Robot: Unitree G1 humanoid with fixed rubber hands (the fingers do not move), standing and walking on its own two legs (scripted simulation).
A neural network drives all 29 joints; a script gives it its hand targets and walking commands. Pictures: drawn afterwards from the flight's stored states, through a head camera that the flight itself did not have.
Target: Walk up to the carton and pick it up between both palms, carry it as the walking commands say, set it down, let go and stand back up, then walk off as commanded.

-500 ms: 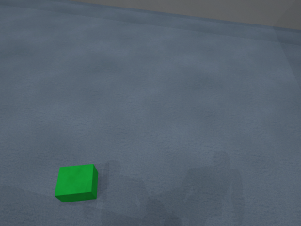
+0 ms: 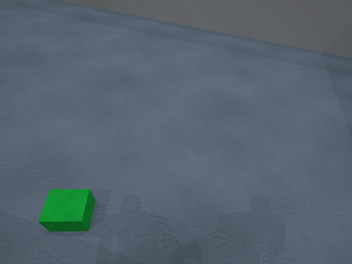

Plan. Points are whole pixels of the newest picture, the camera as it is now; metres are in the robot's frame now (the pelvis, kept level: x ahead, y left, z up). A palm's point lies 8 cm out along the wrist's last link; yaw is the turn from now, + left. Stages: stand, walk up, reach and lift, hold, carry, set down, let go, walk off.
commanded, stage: walk off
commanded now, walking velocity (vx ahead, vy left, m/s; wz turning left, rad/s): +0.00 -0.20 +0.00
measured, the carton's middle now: (69, 210) +0.49 +0.54 -0.69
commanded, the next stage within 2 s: stand in 1.80 s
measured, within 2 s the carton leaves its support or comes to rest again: neither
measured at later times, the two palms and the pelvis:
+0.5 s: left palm out of the picture +0.06 +0.10 -0.11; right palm out of the picture -0.01 -0.43 -0.13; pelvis -0.02 -0.15 +0.01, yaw -1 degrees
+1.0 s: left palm out of the picture +0.01 +0.01 -0.13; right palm out of the picture -0.04 -0.51 -0.09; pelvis -0.03 -0.24 +0.02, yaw -1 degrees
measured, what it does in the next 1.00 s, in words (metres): steps to the right: right foot, then left foot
